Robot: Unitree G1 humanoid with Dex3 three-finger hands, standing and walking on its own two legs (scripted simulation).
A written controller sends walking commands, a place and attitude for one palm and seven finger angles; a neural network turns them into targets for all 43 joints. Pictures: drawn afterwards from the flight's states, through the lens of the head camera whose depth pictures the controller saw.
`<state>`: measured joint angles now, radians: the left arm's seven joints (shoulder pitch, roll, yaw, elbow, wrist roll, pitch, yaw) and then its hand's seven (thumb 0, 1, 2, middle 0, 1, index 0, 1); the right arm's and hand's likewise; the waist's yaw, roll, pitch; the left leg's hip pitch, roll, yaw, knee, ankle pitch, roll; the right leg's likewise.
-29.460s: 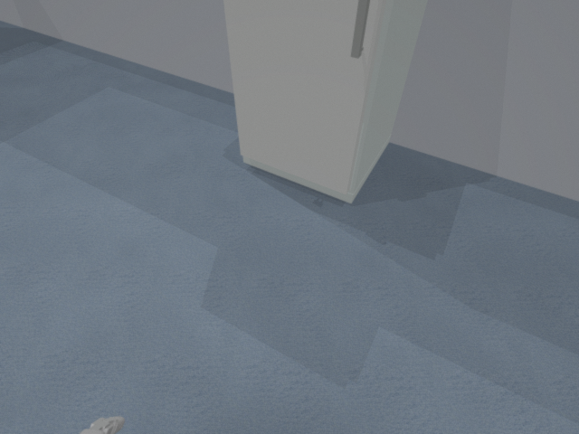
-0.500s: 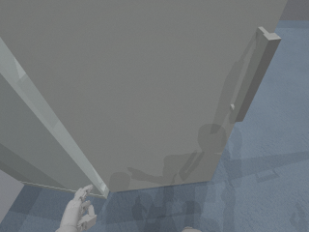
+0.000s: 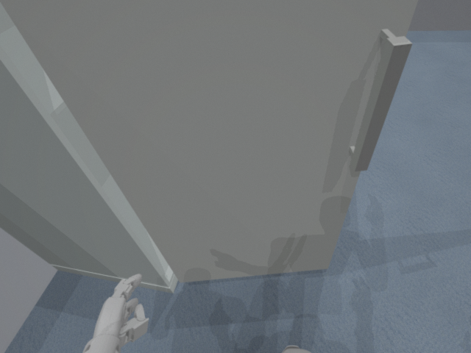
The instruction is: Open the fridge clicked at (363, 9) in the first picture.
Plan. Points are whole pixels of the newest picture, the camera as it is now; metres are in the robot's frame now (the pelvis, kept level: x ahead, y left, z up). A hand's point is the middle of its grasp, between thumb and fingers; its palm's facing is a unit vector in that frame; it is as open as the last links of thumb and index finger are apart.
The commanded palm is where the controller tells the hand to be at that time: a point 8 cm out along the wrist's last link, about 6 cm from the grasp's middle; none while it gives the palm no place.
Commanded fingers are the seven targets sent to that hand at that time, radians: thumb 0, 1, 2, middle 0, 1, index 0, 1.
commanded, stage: step back with the hand held close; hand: right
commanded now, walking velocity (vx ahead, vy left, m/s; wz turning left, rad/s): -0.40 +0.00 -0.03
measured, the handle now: (370, 108) +0.52 -0.24 +0.14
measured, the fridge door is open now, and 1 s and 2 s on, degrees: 74 74 74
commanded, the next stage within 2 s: stop stepping back and stand still in 0.18 s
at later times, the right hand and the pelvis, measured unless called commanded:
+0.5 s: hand out of the picture +0.11 -0.32 +0.17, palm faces +0.41 +0.85 -0.33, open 7.5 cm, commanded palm +0.03 -0.35 +0.19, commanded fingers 0.00 -0.90 -0.90 0.20 0.30 0.20 0.30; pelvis -0.11 -0.05 +0.00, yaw +1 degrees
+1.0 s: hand out of the picture +0.02 -0.36 +0.19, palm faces +0.46 +0.78 -0.43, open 7.5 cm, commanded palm -0.04 -0.40 +0.19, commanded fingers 0.00 -0.90 -0.90 0.20 0.30 0.20 0.30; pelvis -0.17 -0.09 +0.01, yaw -3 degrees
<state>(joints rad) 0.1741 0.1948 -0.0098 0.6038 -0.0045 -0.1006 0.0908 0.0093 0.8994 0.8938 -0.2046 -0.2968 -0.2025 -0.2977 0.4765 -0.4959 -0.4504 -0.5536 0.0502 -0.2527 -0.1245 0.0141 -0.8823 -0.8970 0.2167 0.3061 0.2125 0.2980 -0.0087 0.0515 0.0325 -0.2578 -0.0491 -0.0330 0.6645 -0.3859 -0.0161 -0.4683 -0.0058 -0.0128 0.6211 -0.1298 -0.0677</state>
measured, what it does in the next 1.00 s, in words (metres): walks backwards: left foot, then right foot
